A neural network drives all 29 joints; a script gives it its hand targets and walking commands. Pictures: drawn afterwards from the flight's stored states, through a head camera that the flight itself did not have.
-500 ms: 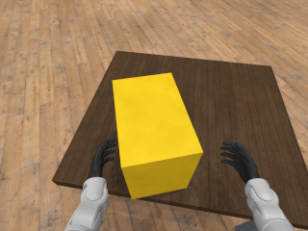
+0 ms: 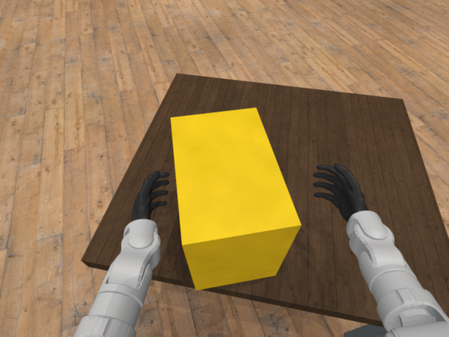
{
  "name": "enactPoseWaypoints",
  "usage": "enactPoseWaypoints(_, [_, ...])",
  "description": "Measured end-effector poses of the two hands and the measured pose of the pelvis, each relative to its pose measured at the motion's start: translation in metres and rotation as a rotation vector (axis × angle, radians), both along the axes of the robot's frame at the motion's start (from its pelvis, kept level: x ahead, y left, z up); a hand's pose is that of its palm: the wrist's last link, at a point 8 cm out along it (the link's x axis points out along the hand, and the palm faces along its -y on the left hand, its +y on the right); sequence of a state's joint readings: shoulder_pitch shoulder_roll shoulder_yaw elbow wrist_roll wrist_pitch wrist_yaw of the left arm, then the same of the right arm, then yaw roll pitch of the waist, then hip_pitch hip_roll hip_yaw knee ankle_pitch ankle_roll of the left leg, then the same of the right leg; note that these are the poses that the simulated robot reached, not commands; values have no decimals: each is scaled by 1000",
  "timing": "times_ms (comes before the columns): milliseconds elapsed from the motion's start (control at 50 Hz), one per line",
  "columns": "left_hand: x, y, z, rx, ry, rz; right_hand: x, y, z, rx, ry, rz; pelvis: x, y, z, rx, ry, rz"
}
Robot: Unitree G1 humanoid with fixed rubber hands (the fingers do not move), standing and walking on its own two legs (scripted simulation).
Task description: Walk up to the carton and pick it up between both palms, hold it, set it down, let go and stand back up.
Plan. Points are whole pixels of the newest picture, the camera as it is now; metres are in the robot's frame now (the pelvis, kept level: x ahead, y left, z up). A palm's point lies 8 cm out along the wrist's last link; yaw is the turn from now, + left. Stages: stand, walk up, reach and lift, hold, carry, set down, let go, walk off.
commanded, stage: reach and lift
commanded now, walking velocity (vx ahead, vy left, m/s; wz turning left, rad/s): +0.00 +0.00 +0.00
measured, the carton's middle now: (225, 200) +0.41 +0.05 -0.05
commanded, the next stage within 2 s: none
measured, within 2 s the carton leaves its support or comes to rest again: neither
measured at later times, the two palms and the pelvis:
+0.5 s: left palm (143, 171) +0.37 +0.19 +0.08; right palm (335, 156) +0.45 -0.15 +0.08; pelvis +0.01 +0.00 +0.00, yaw +0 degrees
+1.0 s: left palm (141, 186) +0.38 +0.21 +0.03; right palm (329, 161) +0.46 -0.15 +0.05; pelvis +0.01 +0.01 +0.00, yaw +0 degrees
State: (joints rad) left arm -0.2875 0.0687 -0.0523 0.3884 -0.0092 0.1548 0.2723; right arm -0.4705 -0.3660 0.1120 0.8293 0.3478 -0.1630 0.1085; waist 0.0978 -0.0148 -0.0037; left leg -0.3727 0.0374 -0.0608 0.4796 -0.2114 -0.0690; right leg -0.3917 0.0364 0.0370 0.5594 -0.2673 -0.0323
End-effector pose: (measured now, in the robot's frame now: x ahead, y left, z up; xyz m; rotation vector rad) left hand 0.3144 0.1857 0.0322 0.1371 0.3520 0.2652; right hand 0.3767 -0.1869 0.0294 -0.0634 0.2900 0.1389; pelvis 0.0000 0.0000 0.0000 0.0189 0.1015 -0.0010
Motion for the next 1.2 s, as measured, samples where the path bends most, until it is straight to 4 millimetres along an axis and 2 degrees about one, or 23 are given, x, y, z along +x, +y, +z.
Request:
enactPoseWaypoints(320, [41,1,36,6,-36,11,43,21,32,11,-11,16,4,0,1,0,12,0])
enactPoseWaypoints(520, [62,9,50,2,-34,42,75,36,53,6,-9,13,9,1,2,-1,23,1])
enactPoseWaypoints(660, [72,13,54,1,-30,49,89,43,60,3,-1,8,11,2,3,-4,31,1])
enactPoseWaypoints(800, [70,22,38,-2,1,65,89,42,48,-8,24,-10,12,5,3,-7,37,1])
enactPoseWaypoints(1020, [61,23,-6,-10,15,62,86,34,15,-41,46,-30,13,7,1,-11,113,1])
enactPoseWaypoints(1100, [60,19,-24,-21,18,43,88,32,-1,-49,56,-33,15,10,-1,-14,172,1])
enactPoseWaypoints(1200, [58,20,-52,-30,40,32,87,31,-31,-62,92,-39,17,13,-5,-18,243,1])
